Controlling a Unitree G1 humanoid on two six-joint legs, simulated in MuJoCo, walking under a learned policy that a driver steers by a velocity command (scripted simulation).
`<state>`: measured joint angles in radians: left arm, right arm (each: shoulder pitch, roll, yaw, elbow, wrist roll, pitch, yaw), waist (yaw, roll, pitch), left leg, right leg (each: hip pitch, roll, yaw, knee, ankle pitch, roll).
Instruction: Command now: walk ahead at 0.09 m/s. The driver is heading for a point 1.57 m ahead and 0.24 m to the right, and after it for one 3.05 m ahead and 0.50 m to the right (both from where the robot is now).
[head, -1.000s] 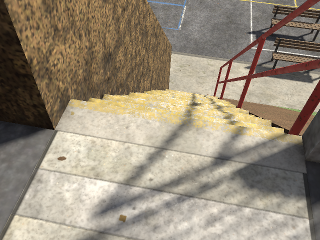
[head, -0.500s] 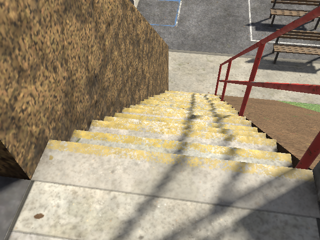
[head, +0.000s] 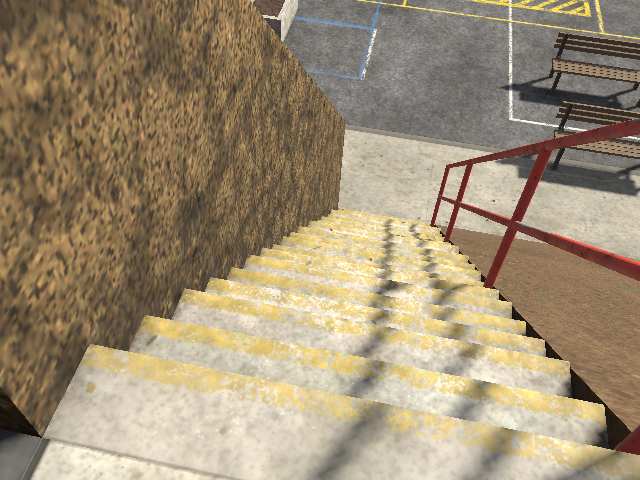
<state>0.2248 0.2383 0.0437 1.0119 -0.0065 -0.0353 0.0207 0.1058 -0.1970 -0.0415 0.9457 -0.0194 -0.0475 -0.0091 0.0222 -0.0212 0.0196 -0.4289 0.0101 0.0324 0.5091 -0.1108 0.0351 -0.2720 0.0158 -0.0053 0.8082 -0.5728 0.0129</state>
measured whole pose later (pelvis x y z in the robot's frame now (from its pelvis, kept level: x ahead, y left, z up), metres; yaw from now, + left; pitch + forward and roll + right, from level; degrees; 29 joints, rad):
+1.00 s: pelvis +0.06 -0.03 +0.01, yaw +1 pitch -1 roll +0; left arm 0.33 0.15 0.03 1.12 0.00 0.00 0.04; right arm 0.18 -0.18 -0.05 1.15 0.01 0.02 -0.05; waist 0.00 0.00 0.04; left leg -0.27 0.03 0.01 0.48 -0.19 -0.02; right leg -0.11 0.00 -0.03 0.47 -0.33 -0.01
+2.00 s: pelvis +0.06 -0.03 +0.01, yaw +1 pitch -1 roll +0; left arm 0.40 0.13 0.02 1.11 0.00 -0.01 0.04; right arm 0.24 -0.16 -0.04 1.16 0.01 0.02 -0.06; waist 0.00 0.00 0.03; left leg -0.28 0.03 0.00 0.49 -0.20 -0.02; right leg -0.11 0.00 -0.04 0.46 -0.34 -0.01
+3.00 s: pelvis +0.45 -0.03 +0.00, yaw -11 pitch +1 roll +0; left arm 0.34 0.20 0.05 0.83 -0.01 -0.07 -0.03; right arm 0.20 -0.26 -0.06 0.86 -0.01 -0.08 -0.05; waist 0.02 0.03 0.02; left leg -0.59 0.07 -0.10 1.21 -0.32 0.02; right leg -0.30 0.15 0.05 0.48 -0.18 -0.12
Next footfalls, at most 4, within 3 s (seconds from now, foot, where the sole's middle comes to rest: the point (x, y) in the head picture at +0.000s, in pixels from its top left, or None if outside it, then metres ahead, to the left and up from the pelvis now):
0.16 right None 0.05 -0.14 -0.77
2.78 right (375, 460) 0.52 -0.10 -0.77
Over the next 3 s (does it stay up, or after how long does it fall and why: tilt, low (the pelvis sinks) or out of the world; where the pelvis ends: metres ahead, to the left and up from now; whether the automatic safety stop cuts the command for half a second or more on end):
stays up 0.45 -0.03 0.00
